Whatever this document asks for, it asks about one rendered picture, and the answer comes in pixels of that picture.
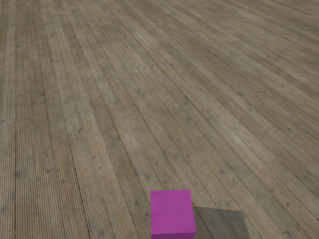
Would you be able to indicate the carton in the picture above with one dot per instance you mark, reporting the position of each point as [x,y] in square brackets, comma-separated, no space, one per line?
[171,214]

